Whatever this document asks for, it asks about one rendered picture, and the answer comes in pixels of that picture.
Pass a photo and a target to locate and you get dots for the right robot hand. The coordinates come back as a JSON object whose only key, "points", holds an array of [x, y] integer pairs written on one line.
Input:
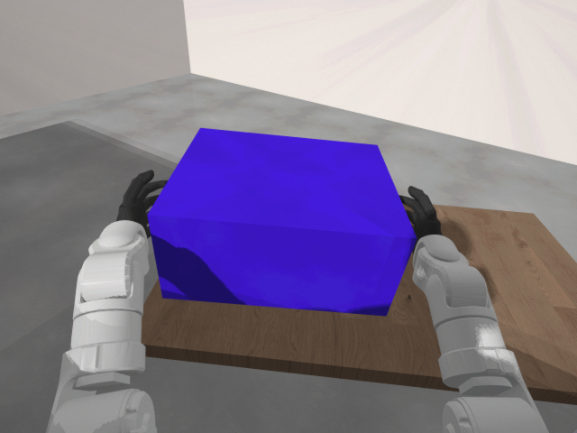
{"points": [[424, 216]]}

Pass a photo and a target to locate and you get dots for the table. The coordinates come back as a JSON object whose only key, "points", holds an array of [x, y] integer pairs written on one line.
{"points": [[531, 280]]}

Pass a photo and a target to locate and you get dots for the carton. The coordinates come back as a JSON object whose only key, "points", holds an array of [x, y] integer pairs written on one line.
{"points": [[280, 221]]}

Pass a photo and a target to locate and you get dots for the robot left upper arm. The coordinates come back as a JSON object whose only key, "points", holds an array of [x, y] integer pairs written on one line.
{"points": [[125, 411]]}

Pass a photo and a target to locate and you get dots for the robot right forearm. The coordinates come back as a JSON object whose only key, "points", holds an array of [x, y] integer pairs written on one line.
{"points": [[474, 358]]}

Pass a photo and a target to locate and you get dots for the robot right upper arm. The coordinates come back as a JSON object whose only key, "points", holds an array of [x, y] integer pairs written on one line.
{"points": [[490, 415]]}

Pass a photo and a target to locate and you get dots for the robot left forearm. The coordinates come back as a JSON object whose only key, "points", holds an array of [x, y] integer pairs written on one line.
{"points": [[106, 347]]}

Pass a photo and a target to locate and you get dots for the left robot hand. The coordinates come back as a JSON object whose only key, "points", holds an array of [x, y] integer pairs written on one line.
{"points": [[135, 203]]}

